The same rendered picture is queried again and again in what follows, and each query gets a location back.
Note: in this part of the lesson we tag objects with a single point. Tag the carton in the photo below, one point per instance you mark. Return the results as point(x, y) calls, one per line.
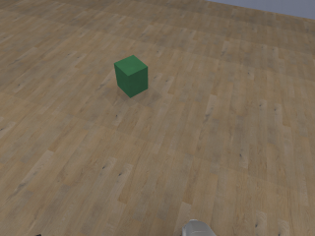
point(132, 75)

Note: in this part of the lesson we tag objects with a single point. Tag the right robot thigh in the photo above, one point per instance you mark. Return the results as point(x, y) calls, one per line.
point(197, 228)

